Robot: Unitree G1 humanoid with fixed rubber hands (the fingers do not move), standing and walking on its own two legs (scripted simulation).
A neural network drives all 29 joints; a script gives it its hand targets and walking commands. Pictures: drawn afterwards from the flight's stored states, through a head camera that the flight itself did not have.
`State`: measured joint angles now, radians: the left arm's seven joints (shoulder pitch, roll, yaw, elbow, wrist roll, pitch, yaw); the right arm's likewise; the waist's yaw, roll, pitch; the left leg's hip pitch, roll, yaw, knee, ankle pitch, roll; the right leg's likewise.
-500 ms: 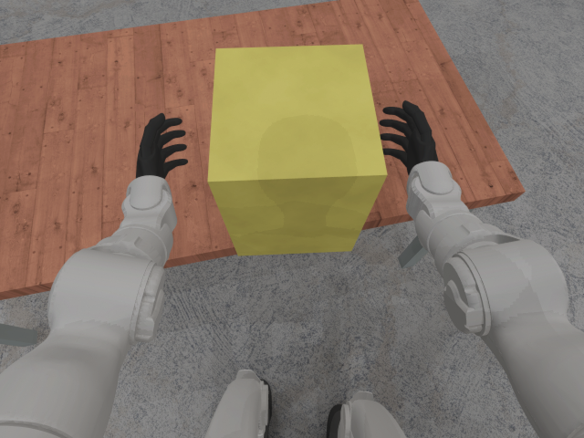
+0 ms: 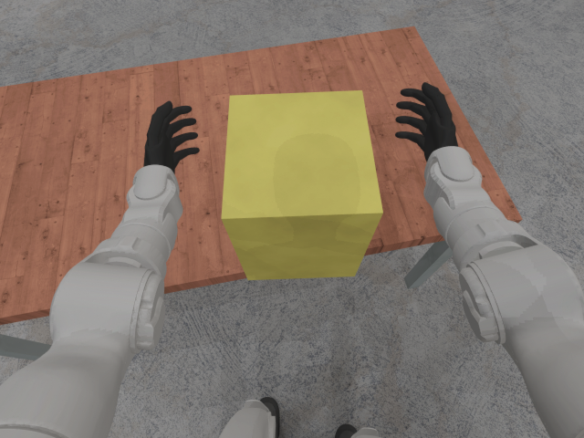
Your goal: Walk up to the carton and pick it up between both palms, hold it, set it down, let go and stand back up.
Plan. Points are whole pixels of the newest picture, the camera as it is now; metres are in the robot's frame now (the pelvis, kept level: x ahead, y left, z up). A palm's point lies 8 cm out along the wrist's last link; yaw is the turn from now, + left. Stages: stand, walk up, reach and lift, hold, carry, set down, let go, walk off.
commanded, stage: set down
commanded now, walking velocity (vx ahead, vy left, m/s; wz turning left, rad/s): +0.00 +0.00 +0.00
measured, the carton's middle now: (298, 195) +0.48 +0.06 -0.06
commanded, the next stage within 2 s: none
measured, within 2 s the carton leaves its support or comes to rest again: neither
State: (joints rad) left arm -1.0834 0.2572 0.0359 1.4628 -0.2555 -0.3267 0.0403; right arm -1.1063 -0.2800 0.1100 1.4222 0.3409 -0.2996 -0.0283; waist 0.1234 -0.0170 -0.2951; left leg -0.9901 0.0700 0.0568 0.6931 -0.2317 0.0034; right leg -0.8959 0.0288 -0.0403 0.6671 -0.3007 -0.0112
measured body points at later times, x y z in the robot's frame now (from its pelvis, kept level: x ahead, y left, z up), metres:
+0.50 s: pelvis -0.01 -0.01 +0.02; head +0.07 +0.01 +0.47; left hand +0.44 +0.26 +0.13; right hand +0.51 -0.14 +0.14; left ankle +0.03 +0.11 -0.70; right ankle -0.02 -0.11 -0.70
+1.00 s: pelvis -0.01 -0.01 +0.02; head +0.05 +0.00 +0.47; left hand +0.39 +0.25 +0.07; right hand +0.44 -0.14 +0.07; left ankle +0.03 +0.12 -0.70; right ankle -0.02 -0.11 -0.70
